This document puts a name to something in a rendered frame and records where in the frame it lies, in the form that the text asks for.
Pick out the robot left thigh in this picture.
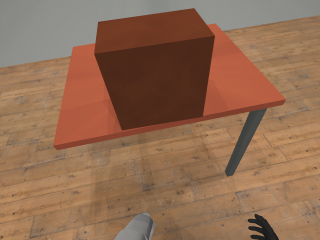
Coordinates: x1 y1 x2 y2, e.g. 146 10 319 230
114 214 156 240

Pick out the table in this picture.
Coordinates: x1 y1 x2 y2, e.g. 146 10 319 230
53 23 286 177

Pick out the right robot hand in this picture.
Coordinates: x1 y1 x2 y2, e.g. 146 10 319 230
247 214 279 240

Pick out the carton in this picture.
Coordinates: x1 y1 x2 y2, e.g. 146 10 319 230
94 8 215 131

